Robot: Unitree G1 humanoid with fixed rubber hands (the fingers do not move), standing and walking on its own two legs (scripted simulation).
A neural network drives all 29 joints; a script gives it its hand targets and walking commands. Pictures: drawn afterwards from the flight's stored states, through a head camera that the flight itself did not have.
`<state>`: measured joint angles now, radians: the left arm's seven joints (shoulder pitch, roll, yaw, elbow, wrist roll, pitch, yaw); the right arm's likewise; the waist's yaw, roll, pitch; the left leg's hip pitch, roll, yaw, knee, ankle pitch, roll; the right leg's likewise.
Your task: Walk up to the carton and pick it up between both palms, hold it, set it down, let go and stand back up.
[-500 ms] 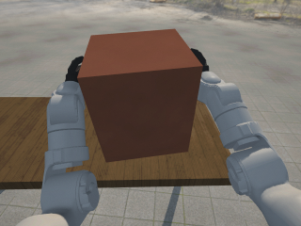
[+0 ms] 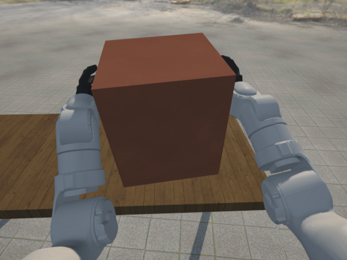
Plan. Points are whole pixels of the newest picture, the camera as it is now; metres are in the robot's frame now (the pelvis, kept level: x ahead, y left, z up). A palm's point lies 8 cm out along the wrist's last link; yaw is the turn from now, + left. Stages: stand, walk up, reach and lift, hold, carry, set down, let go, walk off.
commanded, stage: hold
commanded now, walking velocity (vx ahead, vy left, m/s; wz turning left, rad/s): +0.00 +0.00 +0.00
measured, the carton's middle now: (163, 109) +0.37 +0.01 +0.24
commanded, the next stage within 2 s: set down in 1.98 s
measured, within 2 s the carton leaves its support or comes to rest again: neither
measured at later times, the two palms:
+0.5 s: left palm (84, 101) +0.36 +0.17 +0.27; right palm (229, 87) +0.37 -0.14 +0.28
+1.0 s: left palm (88, 97) +0.37 +0.16 +0.27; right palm (231, 86) +0.37 -0.15 +0.28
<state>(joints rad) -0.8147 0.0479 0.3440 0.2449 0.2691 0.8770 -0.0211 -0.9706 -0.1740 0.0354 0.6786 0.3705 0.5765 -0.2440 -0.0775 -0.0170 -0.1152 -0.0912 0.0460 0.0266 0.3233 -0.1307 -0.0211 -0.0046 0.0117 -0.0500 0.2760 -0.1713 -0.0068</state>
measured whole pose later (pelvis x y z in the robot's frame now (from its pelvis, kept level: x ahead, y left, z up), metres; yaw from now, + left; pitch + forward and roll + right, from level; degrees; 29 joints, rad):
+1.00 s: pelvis +0.01 +0.00 +0.00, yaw +0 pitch -6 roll -1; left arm -0.84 0.06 0.34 0.28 0.26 0.87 -0.02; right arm -0.98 -0.19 0.06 0.69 0.39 0.57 -0.26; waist -0.09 -0.03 -0.12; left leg -0.08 0.04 0.02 0.34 -0.15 -0.02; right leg 0.02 0.01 -0.05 0.26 -0.18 0.00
